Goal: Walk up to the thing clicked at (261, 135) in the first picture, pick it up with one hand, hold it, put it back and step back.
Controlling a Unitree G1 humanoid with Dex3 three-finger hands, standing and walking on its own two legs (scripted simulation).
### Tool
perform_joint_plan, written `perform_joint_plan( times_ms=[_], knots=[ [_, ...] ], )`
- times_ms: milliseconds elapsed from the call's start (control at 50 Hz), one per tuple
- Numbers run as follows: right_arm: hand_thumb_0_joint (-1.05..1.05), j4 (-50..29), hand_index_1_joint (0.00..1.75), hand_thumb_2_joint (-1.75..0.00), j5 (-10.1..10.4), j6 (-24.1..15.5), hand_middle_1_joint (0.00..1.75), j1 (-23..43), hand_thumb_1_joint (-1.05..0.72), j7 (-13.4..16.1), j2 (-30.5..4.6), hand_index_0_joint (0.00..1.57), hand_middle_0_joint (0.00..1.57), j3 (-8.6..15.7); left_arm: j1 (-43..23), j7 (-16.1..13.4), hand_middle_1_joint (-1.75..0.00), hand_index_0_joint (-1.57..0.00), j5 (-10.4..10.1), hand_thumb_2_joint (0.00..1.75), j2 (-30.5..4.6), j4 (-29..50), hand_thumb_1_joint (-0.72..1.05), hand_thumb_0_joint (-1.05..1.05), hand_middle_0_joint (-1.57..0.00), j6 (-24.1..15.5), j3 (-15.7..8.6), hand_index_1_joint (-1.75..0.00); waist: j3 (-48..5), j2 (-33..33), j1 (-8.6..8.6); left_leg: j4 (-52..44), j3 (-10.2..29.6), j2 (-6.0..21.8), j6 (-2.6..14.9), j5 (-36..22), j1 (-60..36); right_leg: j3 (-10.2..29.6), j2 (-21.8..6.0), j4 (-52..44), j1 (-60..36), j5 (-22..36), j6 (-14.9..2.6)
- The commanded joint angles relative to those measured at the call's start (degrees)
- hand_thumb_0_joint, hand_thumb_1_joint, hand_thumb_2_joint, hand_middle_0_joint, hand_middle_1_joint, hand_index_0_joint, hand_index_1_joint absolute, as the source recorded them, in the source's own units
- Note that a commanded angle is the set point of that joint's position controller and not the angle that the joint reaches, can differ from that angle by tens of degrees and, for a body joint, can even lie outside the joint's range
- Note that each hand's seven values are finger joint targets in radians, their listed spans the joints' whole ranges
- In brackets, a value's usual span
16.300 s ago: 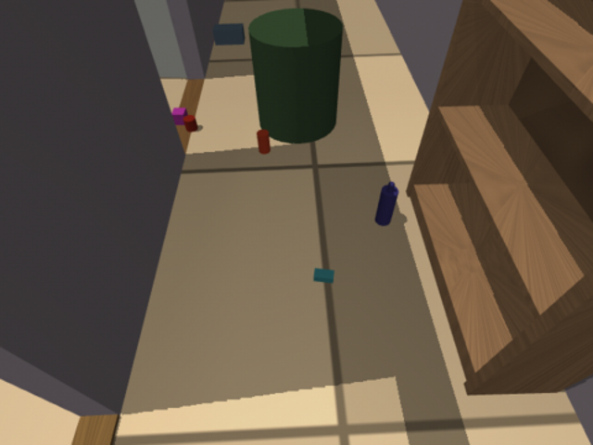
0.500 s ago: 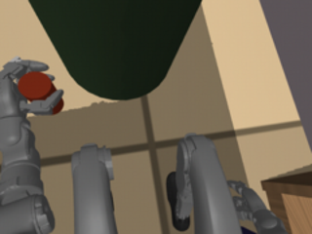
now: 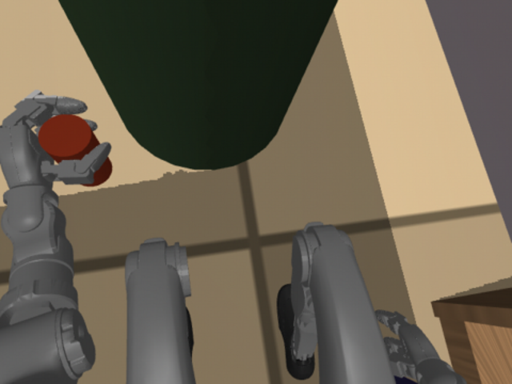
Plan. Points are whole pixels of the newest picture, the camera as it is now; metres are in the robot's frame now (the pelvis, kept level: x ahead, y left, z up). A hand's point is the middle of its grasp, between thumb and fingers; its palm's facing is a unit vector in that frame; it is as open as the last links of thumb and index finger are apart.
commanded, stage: settle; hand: left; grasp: from the side
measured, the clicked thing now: (80, 153) +0.46 +0.25 -0.07
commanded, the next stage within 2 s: lift in 0.06 s
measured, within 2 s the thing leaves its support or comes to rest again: neither
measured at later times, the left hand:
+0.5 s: hand (68, 131) +0.46 +0.24 +0.01, palm faces +0.16 -0.99 -0.04, open 8.3 cm
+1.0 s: hand out of the picture +0.42 +0.23 +0.16, palm faces +0.16 -0.98 -0.07, open 8.2 cm
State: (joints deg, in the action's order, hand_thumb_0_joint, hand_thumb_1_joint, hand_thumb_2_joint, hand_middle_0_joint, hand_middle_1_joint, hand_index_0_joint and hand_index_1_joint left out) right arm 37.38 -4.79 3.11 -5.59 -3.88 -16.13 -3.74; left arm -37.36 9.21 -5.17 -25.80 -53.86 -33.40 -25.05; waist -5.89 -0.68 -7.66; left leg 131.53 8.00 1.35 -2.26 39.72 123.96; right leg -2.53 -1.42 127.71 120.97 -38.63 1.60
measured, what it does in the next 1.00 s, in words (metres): rises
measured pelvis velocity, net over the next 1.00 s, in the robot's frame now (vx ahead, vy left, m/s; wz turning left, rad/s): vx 0.02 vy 0.00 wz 0.04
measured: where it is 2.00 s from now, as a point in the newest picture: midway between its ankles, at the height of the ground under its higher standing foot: (239, 358)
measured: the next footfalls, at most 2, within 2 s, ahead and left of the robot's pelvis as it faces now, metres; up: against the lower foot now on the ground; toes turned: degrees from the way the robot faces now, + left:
none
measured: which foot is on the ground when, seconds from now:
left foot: down 0.00-1.00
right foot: down 0.00-1.00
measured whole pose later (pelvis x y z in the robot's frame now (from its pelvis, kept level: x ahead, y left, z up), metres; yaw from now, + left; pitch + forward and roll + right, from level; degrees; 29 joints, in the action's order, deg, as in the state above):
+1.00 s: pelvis +0.02 +0.00 +0.15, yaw +2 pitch +31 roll -4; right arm 34.1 1.2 0.8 -7.1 0.7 -14.5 0.5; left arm -20.0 5.9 -9.0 -18.1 -23.6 -18.1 -16.1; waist -10.4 1.2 -3.1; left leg 105.4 4.8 2.6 -1.5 38.5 97.8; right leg -2.2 -1.9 102.5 95.5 -37.6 1.4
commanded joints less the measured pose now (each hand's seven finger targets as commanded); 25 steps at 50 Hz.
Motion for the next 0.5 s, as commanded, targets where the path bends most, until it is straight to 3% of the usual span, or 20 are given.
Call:
perform_joint_plan(
  times_ms=[0,40,80,140,160,200,300,320,340,360,400,420,440,480],
  knots=[
    [0.0,-2.8,0.3,-0.9,-0.3,-1.0,0.3,-7.3,-0.89,1.1,-11.9,0.2,0.2,4.6,-21.0,-0.2,-1.35,-1.24,-0.8,1.29,-13.4,14.2,0.29,0.0,-1.26,-5.6,-1.7,-1.38,-38.4,11.8,-0.14,-16.8,-5.1,-0.9,3.16,-6.9,-26.4,-3.2,1.8,-13.6,-19.5,8.4,-3.65],
    [0.0,-3.0,0.3,-0.9,-0.3,-1.0,0.3,-6.9,-0.89,1.0,-12.0,0.2,0.2,4.6,-19.9,-0.1,-1.33,-1.23,-0.9,1.28,-12.4,12.2,0.32,0.0,-1.24,-5.5,-1.4,-1.36,-37.4,12.1,-0.52,-17.3,-5.0,-1.0,3.16,-6.0,-26.4,-3.4,1.8,-13.8,-19.0,7.8,-3.64],
    [0.0,-2.5,0.3,-0.9,-0.3,-1.1,0.3,-7.5,-0.89,1.1,-12.2,0.2,0.2,4.7,-21.1,0.0,-1.32,-1.22,-0.6,1.26,-14.9,13.2,0.33,0.0,-1.23,-5.7,-2.3,-1.34,-38.9,12.0,-0.03,-16.7,-5.4,-0.9,3.22,-6.8,-26.5,-3.0,1.9,-13.9,-20.2,8.4,-3.59],
    [0.0,-2.9,0.3,-0.9,-0.4,-1.1,0.3,-7.6,-0.89,1.1,-11.7,0.2,0.2,4.7,-20.6,0.2,-1.33,-1.23,-0.7,1.27,-12.2,11.3,0.33,0.0,-1.23,-5.3,-1.2,-1.35,-38.3,10.4,-0.99,-16.4,-5.6,-1.0,3.48,-7.1,-25.0,-2.8,1.8,-14.6,-21.5,9.0,-3.26],
    [0.0,-2.5,0.3,-0.9,-0.3,-1.1,0.3,-8.0,-0.93,1.1,-12.0,0.2,0.2,4.9,-22.3,-0.1,-1.36,-1.3,-1.0,1.19,-14.1,13.3,0.31,0.0,-1.28,-5.5,-2.4,-1.35,-39.4,10.1,-0.07,-16.3,-5.9,-1.0,3.59,-7.0,-25.3,-2.3,1.8,-15.0,-22.2,9.0,-3.31],
    [0.0,-2.6,0.3,-0.9,-0.2,-1.2,0.3,-7.8,-0.93,1.2,-11.9,0.2,0.2,5.1,-20.8,0.1,-1.37,-1.28,-1.2,1.18,-14.4,13.2,0.25,0.0,-1.26,-5.3,-3.0,-1.36,-40.9,10.1,0.75,-16.3,-6.2,-1.1,3.6,-8.0,-25.8,-1.8,1.8,-15.2,-23.4,9.6,-3.24],
    [0.0,-2.8,0.3,-0.9,0.6,-1.2,0.3,-8.4,-0.93,1.5,-12.0,0.2,0.2,5.7,-18.7,1.7,-1.36,-1.26,-1.8,1.19,-13.3,14.4,0.28,0.0,-1.24,-4.4,-2.3,-1.34,-41.1,11.2,0.66,-18.8,-6.0,-1.1,3.39,-8.8,-28.0,-2.2,1.5,-15.8,-24.0,9.9,-3.49],
    [0.0,-2.7,0.3,-0.9,0.8,-1.3,0.3,-8.5,-0.92,1.6,-12.0,0.2,0.2,6.1,-20.3,1.7,-1.36,-1.27,-2.1,1.18,-15.3,17.7,0.28,0.0,-1.25,-4.5,-4.0,-1.35,-42.6,11.0,1.7,-18.6,-6.2,-1.0,3.45,-8.9,-28.8,-1.8,1.7,-16.2,-24.1,10.0,-3.53],
    [0.0,-2.9,0.3,-0.9,1.0,-1.3,0.3,-8.2,-0.93,1.7,-12.0,0.2,0.2,6.0,-19.6,2.1,-1.36,-1.27,-2.3,1.18,-14.2,17.1,0.27,0.0,-1.25,-4.1,-2.8,-1.35,-42.1,11.9,1.56,-19.6,-6.1,-1.1,3.33,-8.7,-29.4,-1.9,1.5,-16.1,-23.8,9.7,-3.72],
    [0.0,-3.2,0.3,-0.9,1.0,-1.3,0.3,-8.7,-0.92,1.7,-11.8,0.2,0.2,6.4,-20.6,2.1,-1.35,-1.25,-2.7,1.18,-14.0,19.3,0.26,0.0,-1.23,-3.9,-3.3,-1.34,-43.7,11.8,1.49,-19.3,-6.2,-1.0,3.41,-8.8,-30.2,-1.6,1.6,-16.7,-24.4,10.0,-3.62],
    [0.0,-4.0,0.3,-0.9,1.6,-1.6,0.3,-8.2,-0.92,2.0,-11.7,0.2,0.2,6.4,-17.9,2.3,-1.34,-1.26,-3.1,1.17,-11.7,18.4,0.26,0.0,-1.24,-2.7,-1.8,-1.33,-41.8,10.2,1.41,-20.5,-6.3,-1.1,3.65,-7.5,-28.9,-1.6,1.5,-18.3,-25.6,8.9,-3.47],
    [0.0,-3.9,0.3,-0.9,1.6,-1.7,0.3,-8.5,-0.92,2.2,-11.4,0.2,0.2,6.7,-16.9,2.0,-1.35,-1.25,-3.2,1.18,-12.3,19.1,0.25,0.0,-1.23,-2.4,-2.9,-1.33,-42.6,9.1,1.79,-20.6,-6.4,-1.0,3.75,-7.8,-29.0,-1.2,1.6,-19.2,-27.2,9.2,-3.28],
    [0.0,-4.5,0.3,-0.9,2.0,-1.8,0.3,-8.0,-0.92,2.3,-11.4,0.2,0.2,6.7,-15.2,2.0,-1.34,-1.25,-3.4,1.18,-11.2,18.2,0.26,0.0,-1.23,-1.8,-1.9,-1.33,-41.6,8.3,1.64,-21.2,-6.4,-1.1,3.83,-7.6,-28.9,-1.0,1.5,-20.0,-27.1,8.8,-3.29],
    [0.0,-4.8,0.3,-0.9,2.2,-1.8,0.3,-8.5,-0.92,2.5,-11.2,0.2,0.2,7.1,-18.0,1.7,-1.35,-1.25,-3.6,1.18,-12.1,24.5,0.26,0.0,-1.23,-1.7,-2.0,-1.33,-43.9,9.9,2.12,-22.5,-6.2,-1.0,3.64,-7.8,-31.1,-1.0,1.5,-20.6,-28.0,9.0,-3.48]
  ],
)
